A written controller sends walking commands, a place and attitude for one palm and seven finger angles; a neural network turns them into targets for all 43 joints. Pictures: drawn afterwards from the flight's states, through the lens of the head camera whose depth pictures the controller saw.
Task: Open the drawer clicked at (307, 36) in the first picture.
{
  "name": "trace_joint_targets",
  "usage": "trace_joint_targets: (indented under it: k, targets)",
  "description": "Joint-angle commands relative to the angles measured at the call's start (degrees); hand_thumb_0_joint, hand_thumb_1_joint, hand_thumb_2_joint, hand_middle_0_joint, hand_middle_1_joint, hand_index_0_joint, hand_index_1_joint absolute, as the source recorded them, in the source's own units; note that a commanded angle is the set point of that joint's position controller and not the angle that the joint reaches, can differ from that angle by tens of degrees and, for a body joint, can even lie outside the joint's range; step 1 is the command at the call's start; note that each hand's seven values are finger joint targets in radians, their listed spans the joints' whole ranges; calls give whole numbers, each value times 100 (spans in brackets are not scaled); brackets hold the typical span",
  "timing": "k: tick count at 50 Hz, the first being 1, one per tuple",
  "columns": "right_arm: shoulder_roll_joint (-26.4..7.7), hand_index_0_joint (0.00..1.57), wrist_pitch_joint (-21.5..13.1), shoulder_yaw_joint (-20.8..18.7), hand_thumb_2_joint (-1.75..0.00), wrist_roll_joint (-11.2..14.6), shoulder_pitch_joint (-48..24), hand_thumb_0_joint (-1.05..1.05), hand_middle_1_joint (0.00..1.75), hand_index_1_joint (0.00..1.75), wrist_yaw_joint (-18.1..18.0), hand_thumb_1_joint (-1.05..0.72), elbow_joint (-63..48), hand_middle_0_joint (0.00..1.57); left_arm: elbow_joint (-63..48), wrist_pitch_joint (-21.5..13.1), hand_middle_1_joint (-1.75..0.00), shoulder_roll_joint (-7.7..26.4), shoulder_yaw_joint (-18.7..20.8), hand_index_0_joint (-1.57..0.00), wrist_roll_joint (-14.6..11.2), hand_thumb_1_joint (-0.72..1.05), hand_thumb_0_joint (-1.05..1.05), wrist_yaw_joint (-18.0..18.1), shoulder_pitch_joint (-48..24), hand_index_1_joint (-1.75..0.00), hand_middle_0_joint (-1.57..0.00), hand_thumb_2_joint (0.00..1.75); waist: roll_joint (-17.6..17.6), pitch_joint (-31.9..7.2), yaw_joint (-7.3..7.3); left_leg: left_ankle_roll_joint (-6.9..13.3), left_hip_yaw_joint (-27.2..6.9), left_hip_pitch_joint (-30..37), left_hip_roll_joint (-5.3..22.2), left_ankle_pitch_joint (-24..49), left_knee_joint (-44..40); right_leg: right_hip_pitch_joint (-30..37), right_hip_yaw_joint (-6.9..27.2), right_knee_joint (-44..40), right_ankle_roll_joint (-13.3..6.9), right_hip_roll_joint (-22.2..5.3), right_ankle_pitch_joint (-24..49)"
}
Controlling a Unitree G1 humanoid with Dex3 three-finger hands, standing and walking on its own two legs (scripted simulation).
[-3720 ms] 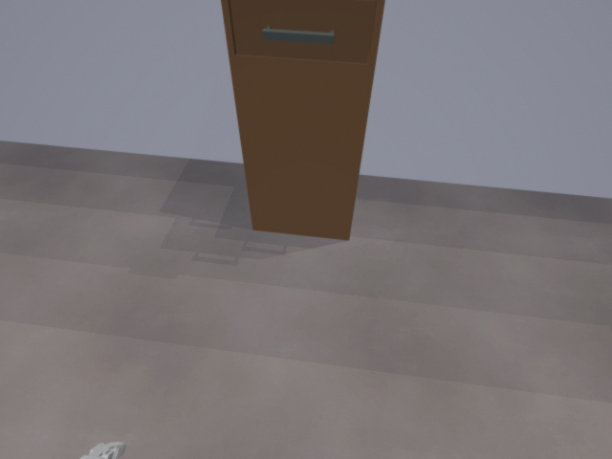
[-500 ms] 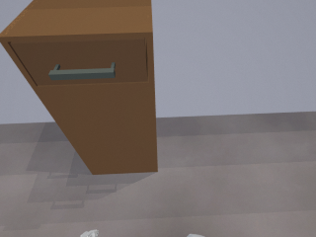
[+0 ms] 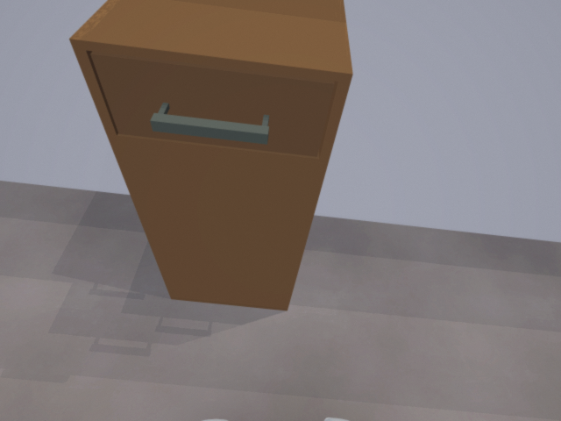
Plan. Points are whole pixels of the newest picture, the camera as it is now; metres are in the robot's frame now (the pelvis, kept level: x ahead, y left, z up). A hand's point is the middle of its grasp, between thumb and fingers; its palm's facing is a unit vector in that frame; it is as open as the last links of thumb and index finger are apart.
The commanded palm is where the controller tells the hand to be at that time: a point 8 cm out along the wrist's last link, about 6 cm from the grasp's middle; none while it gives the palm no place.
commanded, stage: come to a stop and stand still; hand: left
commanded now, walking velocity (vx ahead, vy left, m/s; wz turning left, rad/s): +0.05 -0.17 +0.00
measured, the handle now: (213, 121) +0.55 +0.18 +0.10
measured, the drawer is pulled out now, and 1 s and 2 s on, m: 0.00 0.00 0.00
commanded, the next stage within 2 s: look again from close up in 0.78 s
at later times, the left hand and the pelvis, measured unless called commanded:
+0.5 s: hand out of the picture -0.01 +0.13 -0.16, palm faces +0.00 -0.97 -0.23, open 7.3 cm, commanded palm none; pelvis -0.04 -0.05 +0.01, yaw -1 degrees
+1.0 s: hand out of the picture -0.05 +0.11 -0.18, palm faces +0.02 -0.99 -0.15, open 7.4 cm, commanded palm none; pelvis -0.03 -0.05 +0.00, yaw +0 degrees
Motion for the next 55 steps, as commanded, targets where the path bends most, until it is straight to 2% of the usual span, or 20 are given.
trace_joint_targets:
  k: [1, 6, 9, 12, 15, 17, 19, 20, 22, 25, 27, 29, 31, 43, 44, 45, 48, 50, 53, 55]
  targets:
    - [-954, 20, -93, -151, -90, -5, 159, 0, 30, 30, -154, -90, -224, 20, -88, -100, -30, 342, 39, -20, 29, 90, 0, -118, 526, -30, -20, 90, 989, -595, -102, 504, -1249, 625, 1482, 1268, -1790, -361, 490, 980, 99, -16, 431]
    - [-991, 20, -110, -213, -90, 15, 742, 0, 30, 30, -192, -90, 75, 20, -77, -81, -30, 259, -2, -20, 24, 90, 0, -148, 430, -30, -20, 90, 934, -829, -334, 591, -1299, 1548, 1647, 1700, -1768, -433, 358, 273, 212, -93, 250]
    - [-1047, 20, -79, -249, -90, 5, 897, 0, 30, 30, -175, -90, 207, 20, -74, -62, -30, 198, -45, -20, 17, 90, 0, -161, 249, -30, -20, 90, 1119, -627, -449, 624, -1374, 1458, 1689, 1482, -1839, -194, 223, -371, 198, -124, -17]
    - [-1116, 20, -46, -280, -90, -21, 846, 0, 30, 30, -129, -90, 295, 20, -16, -76, -30, 29, -110, -20, -2, 90, 0, -161, 279, -30, -20, 90, 1205, -545, -436, 579, -1374, 1081, 1579, 607, -1954, 274, 73, -1090, 112, -80, -79]
    - [-1071, 20, -39, -279, -90, -4, 759, 0, 30, 30, -67, -90, 380, 20, 164, -133, -30, -15, -138, -20, -32, 90, 0, -132, 624, -30, -20, 90, 1265, -504, -248, 381, -1230, 583, 1322, -47, -1960, 969, -116, -2128, 24, 10, 540]
    - [-891, 20, -25, -266, -90, 43, 771, 0, 30, 30, -36, -90, 435, 20, 315, -195, -30, 97, -131, -20, -9, 90, 0, -96, 946, -30, -20, 90, 812, -471, -111, 10, -821, 32, 913, -445, -1684, 1767, -99, -3196, -35, -68, 1340]
    - [-375, 20, 5, -119, -90, 95, 771, 0, 30, 30, 19, -90, 421, 20, 272, -277, -30, 491, -133, -20, -3, 90, 0, -36, 668, -30, -20, 90, -397, -175, -229, -366, -222, -231, 284, -565, -848, 1222, 1053, -4006, -428, -1080, 223]
    - [-285, 20, 18, -73, -90, 59, 805, 0, 30, 30, 52, -90, 435, 20, 179, -279, -30, 606, -138, -20, -15, 90, 0, -27, 376, -30, -20, 90, -560, -5, -285, -361, -147, 98, 251, -468, -632, 514, 1171, -4314, -548, -1347, -535]
    - [-341, 20, 92, -93, -90, -4, 892, 0, 30, 30, 46, -90, 581, 20, 114, -304, -30, 436, -151, -20, -29, 90, 0, 4, 72, -30, -20, 90, -1241, 454, -289, -328, -195, 249, 286, -238, -86, -203, 1119, -4511, -572, -1122, -830]
    - [-207, 20, 22, -21, -90, 12, 1449, 0, 30, 30, 21, -90, 872, 20, 201, -331, -30, 206, -224, -20, -77, 90, 0, -6, 132, -30, -20, 90, -399, 449, -435, -298, -257, 550, 336, 451, -494, -20, 646, -3925, -480, -750, 113]
    - [-260, 20, -31, 11, -90, 17, 1490, 0, 30, 30, -15, -90, 935, 20, 264, -354, -30, 96, -242, -20, -115, 90, 0, -20, 353, -30, -20, 90, 106, 446, -324, -296, -411, 422, 429, 615, -879, 332, 501, -3594, -367, -517, 508]
    - [-306, 20, -26, 29, -90, 26, 1452, 0, 30, 30, -47, -90, 932, 20, 311, -359, -30, 38, -257, -20, -109, 90, 0, -14, 548, -30, -20, 90, -83, 554, -233, -314, -445, 346, 474, 465, -937, 414, 520, -3671, -333, -440, 457]
    - [-258, 20, 0, 24, -90, 22, 1404, 0, 30, 30, -37, -90, 957, 20, 358, -326, -30, 111, -235, -20, -99, 90, 0, -13, 547, -30, -20, 90, 189, 521, -241, -359, -381, 413, 410, 328, -869, 299, 626, -3776, -334, -513, 116]
    - [-191, 20, -90, 24, -90, 69, 1396, 0, 30, 30, -102, -90, 959, 20, 501, -396, -30, -122, -262, -20, -92, 90, 0, -8, 877, -30, -20, 90, 349, 45, -215, -317, -425, 677, 491, 783, -974, 760, 469, -3522, -291, -395, 1133]
    - [-885, 20, -24, -51, -90, -8, 1240, 0, 30, 30, 27, -90, 243, 20, 1, -512, -30, 856, -352, -20, 35, 90, 0, -37, 659, -30, -20, 90, 57, 724, -411, -293, -628, 185, 205, 302, -432, 357, 514, -3481, -350, -365, 903]
    - [-561, 20, -47, -29, -90, -47, 982, 0, 30, 30, 15, -90, 129, 20, 50, -531, -30, 340, -260, -20, -24, 90, 0, 29, 736, -30, -20, 90, 209, 150, -247, -244, -441, 94, 308, -209, -81, 197, 859, -3462, -365, -705, 109]
    - [-204, 20, -97, 3, -90, -45, 1357, 0, 30, 30, -41, -90, 150, 20, -62, -535, -30, 218, -239, -20, 18, 90, 0, 48, 780, -30, -20, 90, 66, -442, -355, -223, -396, 69, 159, 256, 206, 651, 946, -3417, -569, -881, 1121]
    - [-254, 20, -149, 38, -90, -36, 1384, 0, 30, 30, -28, -90, 121, 20, -100, -543, -30, 162, -240, -20, -1, 90, 0, 50, 766, -30, -20, 90, -1, -429, -355, -191, -421, 188, 235, 732, -108, 889, 583, -3030, -502, -654, 2033]
    - [-508, 20, -213, -13, -90, 16, 1276, 0, 30, 30, -62, -90, 94, 20, -105, -525, -30, 107, -243, -20, -20, 90, 0, 64, 1042, -30, -20, 90, 431, -516, -207, -90, -523, 424, 457, 2035, -213, 1164, 242, -2459, -340, -406, 3100]
    - [-635, 20, -195, -23, -90, 20, 1259, 0, 30, 30, -68, -90, 79, 20, -155, -468, -30, 107, -251, -20, -7, 90, 0, 78, 1100, -30, -20, 90, 416, -368, -189, -38, -564, 468, 540, 2499, -182, 1091, 171, -2375, -291, -339, 2886]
